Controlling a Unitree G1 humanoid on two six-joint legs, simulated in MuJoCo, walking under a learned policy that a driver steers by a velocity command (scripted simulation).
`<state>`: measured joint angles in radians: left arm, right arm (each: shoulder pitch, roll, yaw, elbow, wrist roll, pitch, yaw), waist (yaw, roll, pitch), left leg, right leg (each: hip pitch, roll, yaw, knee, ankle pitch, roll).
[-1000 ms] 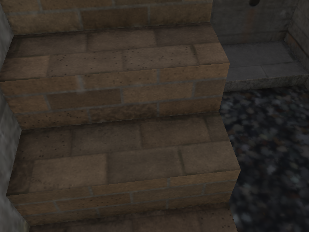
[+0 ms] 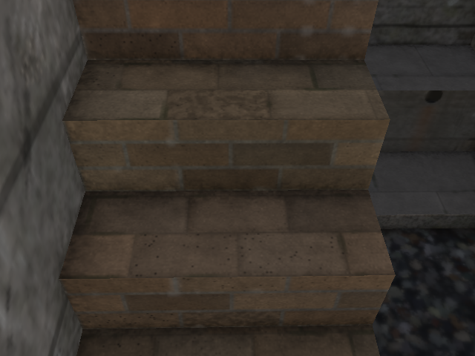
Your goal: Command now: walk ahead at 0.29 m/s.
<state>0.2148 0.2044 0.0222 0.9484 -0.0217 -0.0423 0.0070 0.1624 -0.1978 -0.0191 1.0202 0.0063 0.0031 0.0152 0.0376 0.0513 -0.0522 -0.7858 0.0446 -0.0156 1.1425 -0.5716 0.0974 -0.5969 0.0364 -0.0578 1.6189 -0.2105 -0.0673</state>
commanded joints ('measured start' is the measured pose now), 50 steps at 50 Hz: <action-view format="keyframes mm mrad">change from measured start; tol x64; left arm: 1 193 -47 -16 19 15 34 28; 50 77 -107 -7 -68 -14 14 -22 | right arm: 1 -173 16 12 -67 2 -20 6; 50 -31 -65 -31 -82 -17 18 1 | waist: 1 68 75 47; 50 45 124 118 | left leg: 1 -230 96 -158 -367 -336 26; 9 -266 87 -127 -65 -365 29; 14 -306 -81 -111 1262 -181 -113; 25 -144 35 -13 429 12 -98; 36 -941 65 -120 1218 35 -85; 45 707 149 -502 -452 213 114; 50 87 267 -522 -649 -404 12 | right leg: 1 150 21 -45 -48 -1 1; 14 327 -316 116 -1068 834 17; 18 333 -405 356 -1403 -185 -163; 25 687 -272 21 -1325 429 -64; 34 783 -471 252 -1380 -325 -114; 40 59 -342 -26 -1784 -67 -101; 43 414 -267 -95 -1202 1520 -68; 46 103 78 258 -42 93 110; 50 -217 49 270 368 243 24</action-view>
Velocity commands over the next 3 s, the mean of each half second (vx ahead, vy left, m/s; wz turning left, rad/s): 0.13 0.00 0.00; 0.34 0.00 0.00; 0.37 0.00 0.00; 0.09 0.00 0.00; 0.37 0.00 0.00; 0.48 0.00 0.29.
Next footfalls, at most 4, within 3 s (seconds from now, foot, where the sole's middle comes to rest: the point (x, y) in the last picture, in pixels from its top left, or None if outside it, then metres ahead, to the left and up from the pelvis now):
0.26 right None -0.10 -0.10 -0.90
0.36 left None -0.02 0.12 -0.69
0.88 left None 0.14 0.22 -0.69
1.46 right None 0.30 -0.15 -0.49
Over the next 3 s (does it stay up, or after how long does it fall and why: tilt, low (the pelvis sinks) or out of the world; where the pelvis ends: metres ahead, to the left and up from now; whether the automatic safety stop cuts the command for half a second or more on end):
stays up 0.29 -0.02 0.15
